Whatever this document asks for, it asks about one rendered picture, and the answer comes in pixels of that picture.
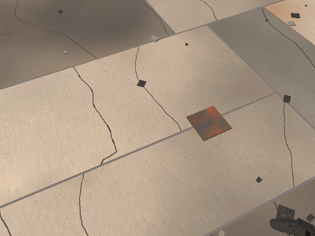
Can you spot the right robot hand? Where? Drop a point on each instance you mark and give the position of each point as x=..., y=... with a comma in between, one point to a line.
x=295, y=227

